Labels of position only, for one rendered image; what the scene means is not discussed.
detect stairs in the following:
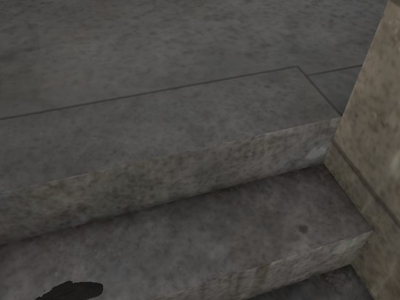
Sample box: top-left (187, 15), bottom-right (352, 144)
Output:
top-left (0, 117), bottom-right (374, 300)

